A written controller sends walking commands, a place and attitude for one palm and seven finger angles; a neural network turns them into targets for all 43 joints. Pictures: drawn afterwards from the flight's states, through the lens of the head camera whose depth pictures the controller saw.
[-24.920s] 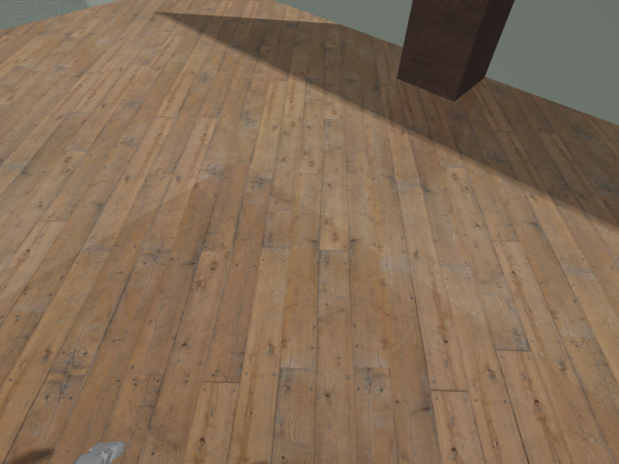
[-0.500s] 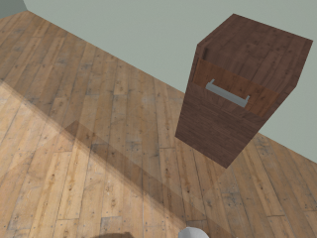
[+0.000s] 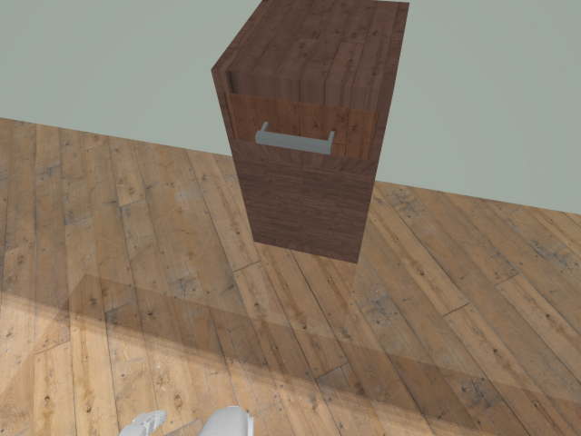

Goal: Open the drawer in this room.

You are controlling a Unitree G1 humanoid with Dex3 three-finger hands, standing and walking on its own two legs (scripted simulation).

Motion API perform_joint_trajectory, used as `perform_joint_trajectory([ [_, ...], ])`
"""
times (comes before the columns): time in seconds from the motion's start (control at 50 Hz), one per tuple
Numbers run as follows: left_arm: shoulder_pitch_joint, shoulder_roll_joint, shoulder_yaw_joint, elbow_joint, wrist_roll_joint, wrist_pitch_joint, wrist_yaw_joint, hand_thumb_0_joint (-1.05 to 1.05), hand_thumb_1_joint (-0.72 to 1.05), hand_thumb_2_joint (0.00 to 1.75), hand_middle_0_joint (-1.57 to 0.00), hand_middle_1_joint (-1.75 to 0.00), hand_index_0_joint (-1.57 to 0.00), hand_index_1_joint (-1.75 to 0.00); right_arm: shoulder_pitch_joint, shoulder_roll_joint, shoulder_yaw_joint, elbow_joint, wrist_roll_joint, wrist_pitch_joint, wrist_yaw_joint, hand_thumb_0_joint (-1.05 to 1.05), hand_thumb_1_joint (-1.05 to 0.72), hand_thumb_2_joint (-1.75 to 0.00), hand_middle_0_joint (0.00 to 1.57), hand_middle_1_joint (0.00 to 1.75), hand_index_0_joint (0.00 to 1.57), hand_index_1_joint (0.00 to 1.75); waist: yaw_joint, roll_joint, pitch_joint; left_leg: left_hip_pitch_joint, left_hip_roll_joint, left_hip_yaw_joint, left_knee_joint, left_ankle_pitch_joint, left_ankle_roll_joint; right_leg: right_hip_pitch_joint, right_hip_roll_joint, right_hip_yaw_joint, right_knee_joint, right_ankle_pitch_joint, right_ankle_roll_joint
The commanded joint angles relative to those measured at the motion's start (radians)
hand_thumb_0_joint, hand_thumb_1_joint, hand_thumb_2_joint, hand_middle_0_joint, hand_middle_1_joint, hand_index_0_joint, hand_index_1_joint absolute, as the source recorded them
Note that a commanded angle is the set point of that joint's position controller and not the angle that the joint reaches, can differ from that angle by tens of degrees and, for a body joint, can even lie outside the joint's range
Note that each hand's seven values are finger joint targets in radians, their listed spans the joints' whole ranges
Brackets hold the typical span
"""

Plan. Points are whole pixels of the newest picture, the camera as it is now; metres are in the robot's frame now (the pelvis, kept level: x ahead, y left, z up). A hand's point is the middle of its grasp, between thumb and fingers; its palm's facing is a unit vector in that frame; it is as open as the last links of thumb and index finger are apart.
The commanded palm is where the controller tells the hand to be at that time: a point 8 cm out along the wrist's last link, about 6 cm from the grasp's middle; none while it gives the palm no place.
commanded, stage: turn to face it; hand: left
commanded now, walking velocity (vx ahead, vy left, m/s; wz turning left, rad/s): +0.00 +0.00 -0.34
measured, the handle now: (295, 136) +0.80 +0.02 -0.13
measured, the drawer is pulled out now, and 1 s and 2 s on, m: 0.00 0.00 0.00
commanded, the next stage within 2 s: take the last steps up to it in 0.30 s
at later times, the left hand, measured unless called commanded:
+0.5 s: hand out of the picture +0.08 +0.24 -0.17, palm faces -0.13 -0.97 -0.20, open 7.3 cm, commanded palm none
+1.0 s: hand out of the picture +0.10 +0.16 -0.17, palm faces -0.16 -0.97 -0.18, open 7.3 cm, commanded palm none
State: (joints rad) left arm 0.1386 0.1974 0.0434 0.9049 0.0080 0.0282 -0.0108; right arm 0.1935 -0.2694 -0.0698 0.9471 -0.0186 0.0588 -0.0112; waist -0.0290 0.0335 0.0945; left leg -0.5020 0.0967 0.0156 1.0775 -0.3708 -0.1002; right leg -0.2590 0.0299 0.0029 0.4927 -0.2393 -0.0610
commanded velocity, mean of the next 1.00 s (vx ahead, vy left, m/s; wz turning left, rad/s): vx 0.18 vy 0.00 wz -0.12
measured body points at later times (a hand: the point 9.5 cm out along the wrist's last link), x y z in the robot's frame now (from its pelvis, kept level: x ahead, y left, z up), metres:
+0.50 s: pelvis +0.00 +0.04 +0.00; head +0.03 +0.06 +0.45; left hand +0.09 +0.29 -0.15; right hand +0.02 -0.20 -0.14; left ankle +0.01 +0.14 -0.74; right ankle -0.05 -0.10 -0.68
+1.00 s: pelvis +0.10 -0.01 +0.00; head +0.13 -0.02 +0.45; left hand +0.11 +0.22 -0.16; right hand +0.07 -0.25 -0.16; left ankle +0.22 +0.10 -0.70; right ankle -0.03 -0.10 -0.74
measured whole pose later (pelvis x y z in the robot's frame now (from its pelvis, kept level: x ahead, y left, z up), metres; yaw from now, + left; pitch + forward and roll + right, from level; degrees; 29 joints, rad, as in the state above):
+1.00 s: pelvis +0.10 -0.01 +0.00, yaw -11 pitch +0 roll -1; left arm 0.34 0.15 0.03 1.13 0.02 -0.05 0.01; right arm 0.25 -0.19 -0.06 1.06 -0.02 0.00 0.03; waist -0.01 0.02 0.05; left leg -0.54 0.11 0.09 0.82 -0.23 -0.02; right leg 0.02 -0.02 -0.13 0.32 -0.34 0.00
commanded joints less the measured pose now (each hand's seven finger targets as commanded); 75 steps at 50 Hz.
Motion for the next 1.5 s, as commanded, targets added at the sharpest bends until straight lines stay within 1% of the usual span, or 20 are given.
perform_joint_trajectory([
  [0.0, 0.061, 0.218, 0.058, -0.044, 0.007, -0.02, 0.017, 0.0, 0.9, 0.9, -0.2, -0.3, -0.2, -0.3, -0.02, -0.068, -0.007, -0.072, 0.0, -0.023, -0.009, 0.0, -0.9, -0.9, 0.2, 0.3, 0.2, 0.3, 0.047, -0.162, -0.131, -0.046, -0.006, -0.014, -0.048, -0.004, -0.001, 0.149, -0.248, 0.271, -0.153, 0.352, -0.117],
  [0.14, 0.057, 0.23, 0.064, -0.035, 0.014, -0.013, 0.022, 0.0, 0.9, 0.9, -0.2, -0.3, -0.2, -0.3, -0.034, -0.046, 0.007, -0.079, 0.013, -0.043, -0.015, 0.0, -0.9, -0.9, 0.2, 0.3, 0.2, 0.3, 0.048, -0.173, -0.151, 0.118, -0.055, -0.003, -0.354, -0.044, 0.039, 0.119, -0.238, 0.354, -0.121, 0.392, -0.137],
  [0.2, 0.018, 0.208, 0.057, -0.035, 0.001, -0.007, 0.023, 0.0, 0.9, 0.9, -0.2, -0.3, -0.2, -0.3, 0.081, -0.054, 0.009, -0.039, 0.018, -0.06, -0.024, 0.0, -0.9, -0.9, 0.2, 0.3, 0.2, 0.3, -0.008, -0.133, -0.181, 0.377, -0.05, 0.006, -0.671, 0.163, 0.058, 0.001, -0.172, 0.311, -0.025, 0.324, -0.051],
  [0.24, 0.065, 0.119, 0.039, -0.05, -0.005, 0.0, 0.01, 0.0, 0.9, 0.9, -0.2, -0.3, -0.2, -0.3, 0.068, -0.183, -0.011, -0.06, 0.0, -0.064, -0.023, 0.0, -0.9, -0.9, 0.2, 0.3, 0.2, 0.3, 0.007, 0.25, -0.147, 0.489, 0.288, -0.335, -0.813, 0.298, 0.205, -0.271, 0.028, 0.09, 0.248, -0.225, 0.058],
  [0.26, 0.042, 0.14, 0.04, -0.05, 0.008, 0.008, 0.012, 0.0, 0.9, 0.9, -0.2, -0.3, -0.2, -0.3, 0.047, -0.191, -0.013, -0.069, -0.001, -0.058, -0.023, 0.0, -0.9, -0.9, 0.2, 0.3, 0.2, 0.3, 0.0, 0.266, -0.113, 0.368, 0.359, -0.365, -0.831, 0.289, 0.266, -0.261, 0.004, 0.07, 0.425, -0.35, 0.079],
  [0.36, 0.079, 0.115, 0.045, 0.017, 0.011, 0.01, -0.006, 0.0, 0.9, 0.9, -0.2, -0.3, -0.2, -0.3, -0.018, -0.086, 0.007, -0.066, -0.002, -0.071, -0.029, 0.0, -0.9, -0.9, 0.2, 0.3, 0.2, 0.3, 0.045, 0.093, -0.099, 0.376, 0.18, -0.083, -0.778, 0.465, 0.239, -0.264, -0.047, 0.029, 0.597, -0.179, 0.112],
  [0.52, -0.033, 0.064, 0.015, 0.015, 0.017, -0.006, -0.022, 0.0, 0.9, 0.9, -0.2, -0.3, -0.2, -0.3, 0.153, -0.105, -0.017, 0.034, -0.013, -0.082, -0.016, 0.0, -0.9, -0.9, 0.2, 0.3, 0.2, 0.3, -0.036, 0.125, -0.071, 0.443, 0.228, -0.129, -0.846, 0.092, 0.26, -0.23, -0.08, -0.055, 0.297, -0.22, 0.094],
  [0.62, 0.116, 0.049, 0.011, 0.095, 0.014, -0.037, -0.021, 0.0, 0.9, 0.9, -0.2, -0.3, -0.2, -0.3, 0.131, -0.084, -0.011, 0.077, -0.009, -0.082, -0.008, 0.0, -0.9, -0.9, 0.2, 0.3, 0.2, 0.3, 0.042, 0.069, -0.096, 0.297, 0.153, -0.042, -0.711, 0.002, 0.186, 0.105, -0.041, -0.129, -0.085, -0.05, 0.063],
  [0.64, 0.175, 0.081, 0.017, 0.126, 0.015, -0.048, -0.011, 0.0, 0.9, 0.9, -0.2, -0.3, -0.2, -0.3, 0.13, -0.044, -0.002, 0.081, -0.002, -0.087, -0.004, 0.0, -0.9, -0.9, 0.2, 0.3, 0.2, 0.3, 0.067, -0.021, -0.1, 0.17, 0.105, 0.02, -0.601, -0.026, 0.147, 0.259, -0.099, -0.058, -0.14, -0.052, 0.036],
  [0.66, 0.248, 0.162, 0.031, 0.152, 0.019, -0.059, 0.004, 0.0, 0.9, 0.9, -0.2, -0.3, -0.2, -0.3, 0.129, 0.026, 0.016, 0.065, 0.007, -0.094, 0.003, 0.0, -0.9, -0.9, 0.2, 0.3, 0.2, 0.3, 0.097, -0.242, -0.107, -0.063, 0.004, 0.141, -0.387, -0.123, 0.093, 0.43, -0.312, 0.211, -0.238, -0.154, -0.044],
  [0.7, 0.325, 0.209, 0.046, 0.175, 0.005, -0.064, 0.02, 0.0, 0.9, 0.9, -0.2, -0.3, -0.2, -0.3, -0.032, -0.021, 0.011, 0.01, -0.004, -0.082, 0.008, 0.0, -0.9, -0.9, 0.2, 0.3, 0.2, 0.3, 0.153, -0.296, -0.007, -0.205, 0.001, 0.029, -0.114, -0.201, 0.09, 0.292, -0.442, 0.438, -0.343, -0.237, -0.154],
  [0.82, 0.194, 0.09, 0.015, 0.151, 0.011, -0.094, 0.024, 0.0, 0.9, 0.9, -0.2, -0.3, -0.2, -0.3, 0.076, 0.033, 0.001, 0.079, -0.009, -0.073, 0.029, 0.0, -0.9, -0.9, 0.2, 0.3, 0.2, 0.3, 0.031, -0.139, 0.044, -0.134, 0.032, 0.048, -0.08, 0.083, 0.066, 0.167, -0.313, 0.077, -0.329, 0.048, -0.09],
  [1.0, 0.225, 0.122, 0.021, 0.196, 0.017, -0.1, 0.027, 0.0, 0.9, 0.9, -0.2, -0.3, -0.2, -0.3, -0.026, 0.039, 0.01, 0.019, 0.0, -0.095, 0.047, 0.0, -0.9, -0.9, 0.2, 0.3, 0.2, 0.3, 0.029, -0.157, 0.052, 0.044, -0.01, 0.098, -0.38, 0.139, 0.111, 0.15, -0.304, -0.01, -0.251, 0.248, -0.08],
  [1.04, 0.21, 0.128, 0.023, 0.199, 0.012, -0.097, 0.028, 0.0, 0.9, 0.9, -0.2, -0.3, -0.2, -0.3, 0.119, 0.014, 0.003, 0.063, -0.01, -0.108, 0.033, 0.0, -0.9, -0.9, 0.2, 0.3, 0.2, 0.3, -0.045, -0.109, -0.029, 0.262, -0.066, 0.129, -0.505, 0.191, 0.123, 0.137, -0.254, -0.065, -0.029, 0.424, -0.05],
  [1.06, 0.226, 0.102, 0.019, 0.199, 0.009, -0.094, 0.025, 0.0, 0.9, 0.9, -0.2, -0.3, -0.2, -0.3, 0.264, -0.044, -0.008, 0.104, -0.018, -0.116, 0.022, 0.0, -0.9, -0.9, 0.2, 0.3, 0.2, 0.3, -0.089, -0.006, -0.14, 0.478, -0.031, 0.076, -0.558, 0.243, 0.14, 0.064, -0.203, -0.092, 0.202, 0.379, -0.015],
  [1.1, 0.282, 0.033, 0.008, 0.162, -0.003, -0.098, 0.016, 0.0, 0.9, 0.9, -0.2, -0.3, -0.2, -0.3, 0.402, -0.191, -0.034, 0.13, -0.01, -0.112, 0.001, 0.0, -0.9, -0.9, 0.2, 0.3, 0.2, 0.3, -0.09, 0.284, -0.317, 0.702, 0.344, -0.441, -0.739, 0.378, 0.308, -0.245, -0.014, -0.078, 0.705, -0.369, 0.028],
  [1.18, 0.143, 0.007, 0.009, 0.153, 0.012, -0.082, 0.003, 0.0, 0.9, 0.9, -0.2, -0.3, -0.2, -0.3, 0.17, -0.029, 0.003, 0.088, -0.007, -0.128, -0.01, 0.0, -0.9, -0.9, 0.2, 0.3, 0.2, 0.3, -0.011, 0.03, -0.063, 0.336, 0.256, -0.216, -0.829, 0.314, 0.28, -0.306, -0.149, -0.005, 0.751, -0.162, 0.039],
  [1.38, 0.189, -0.003, -0.002, 0.14, 0.01, -0.028, 0.028, 0.0, 0.9, 0.9, -0.2, -0.3, -0.2, -0.3, 0.057, -0.013, 0.008, 0.095, 0.001, -0.099, -0.022, 0.0, -0.9, -0.9, 0.2, 0.3, 0.2, 0.3, 0.064, 0.065, -0.085, 0.297, 0.162, 0.031, -0.703, 0.691, 0.227, -0.023, -0.107, -0.076, 0.144, 0.033, 0.081],
  [1.44, 0.2, 0.123, 0.02, 0.126, 0.022, -0.037, 0.038, 0.0, 0.9, 0.9, -0.2, -0.3, -0.2, -0.3, 0.089, 0.012, -0.004, 0.098, 0.012, -0.071, -0.017, 0.0, -0.9, -0.9, 0.2, 0.3, 0.2, 0.3, 0.063, -0.112, -0.09, 0.213, 0.027, 0.081, -0.503, 0.304, 0.117, 0.104, -0.234, 0.066, 0.004, 0.578, 0.037],
  [1.48, 0.2, 0.198, 0.036, 0.112, 0.012, -0.042, 0.043, 0.0, 0.9, 0.9, -0.2, -0.3, -0.2, -0.3, 0.137, 0.045, -0.007, 0.096, 0.021, -0.034, -0.017, 0.0, -0.9, -0.9, 0.2, 0.3, 0.2, 0.3, 0.062, -0.289, -0.157, 0.155, -0.091, 0.077, -0.177, -0.259, 0.074, 0.138, -0.461, 0.23, -0.077, 0.99, -0.138],
])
